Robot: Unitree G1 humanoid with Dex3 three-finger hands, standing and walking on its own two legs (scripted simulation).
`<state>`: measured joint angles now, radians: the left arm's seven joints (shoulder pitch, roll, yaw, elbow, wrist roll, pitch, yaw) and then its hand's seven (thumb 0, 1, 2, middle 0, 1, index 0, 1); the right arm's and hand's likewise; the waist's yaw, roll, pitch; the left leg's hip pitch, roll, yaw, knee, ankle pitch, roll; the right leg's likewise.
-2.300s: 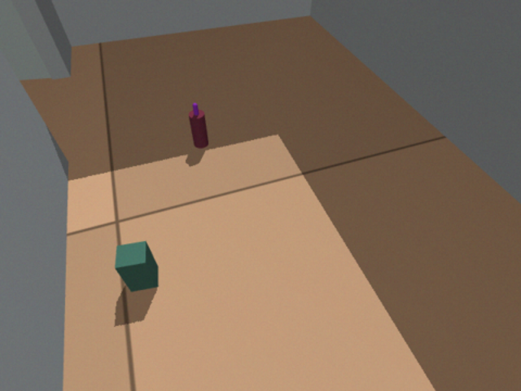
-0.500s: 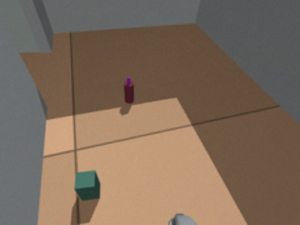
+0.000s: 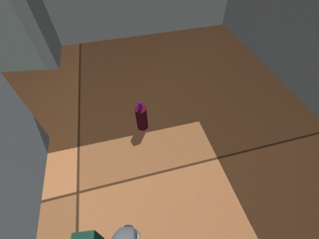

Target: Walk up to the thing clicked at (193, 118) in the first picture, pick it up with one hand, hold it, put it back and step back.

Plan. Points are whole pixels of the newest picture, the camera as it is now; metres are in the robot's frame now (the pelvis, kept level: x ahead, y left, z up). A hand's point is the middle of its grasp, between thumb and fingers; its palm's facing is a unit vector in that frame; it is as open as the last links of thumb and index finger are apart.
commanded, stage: walk up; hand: left
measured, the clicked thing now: (141, 115) +1.05 +0.18 -0.64
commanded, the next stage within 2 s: none
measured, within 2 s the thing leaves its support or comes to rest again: neither
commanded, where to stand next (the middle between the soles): +0.71 -0.02 m, yaw +1 degrees
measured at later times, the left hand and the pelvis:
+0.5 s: hand (73, 188) +0.30 +0.29 -0.15, palm faces -0.09 -0.94 -0.34, open 7.4 cm; pelvis +0.23 +0.02 +0.00, yaw -1 degrees
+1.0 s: hand (96, 151) +0.43 +0.25 -0.14, palm faces +0.00 -0.93 -0.38, open 7.4 cm; pelvis +0.40 -0.03 +0.00, yaw +1 degrees
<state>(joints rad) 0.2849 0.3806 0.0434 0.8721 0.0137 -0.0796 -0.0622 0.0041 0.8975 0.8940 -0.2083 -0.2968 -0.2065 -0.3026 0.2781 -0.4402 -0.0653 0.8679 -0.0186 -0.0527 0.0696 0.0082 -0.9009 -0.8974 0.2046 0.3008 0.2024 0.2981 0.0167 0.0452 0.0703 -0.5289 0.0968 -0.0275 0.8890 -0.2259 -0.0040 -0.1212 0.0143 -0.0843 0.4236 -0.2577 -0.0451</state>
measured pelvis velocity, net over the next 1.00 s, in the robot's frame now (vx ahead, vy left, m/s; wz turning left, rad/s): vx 0.40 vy -0.03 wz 0.02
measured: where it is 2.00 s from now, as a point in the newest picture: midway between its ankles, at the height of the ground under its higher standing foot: (170, 171)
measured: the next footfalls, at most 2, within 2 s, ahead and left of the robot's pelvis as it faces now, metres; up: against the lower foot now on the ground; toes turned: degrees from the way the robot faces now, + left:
left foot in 0.16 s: +0.25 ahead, +0.15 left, +0.00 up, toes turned +6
right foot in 0.62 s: +0.43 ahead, -0.14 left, +0.00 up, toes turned -5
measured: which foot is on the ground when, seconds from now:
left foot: up 0.00-0.14, down 0.16-0.64, up 0.66-1.00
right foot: down 0.00-0.18, up 0.20-0.60, down 0.62-1.00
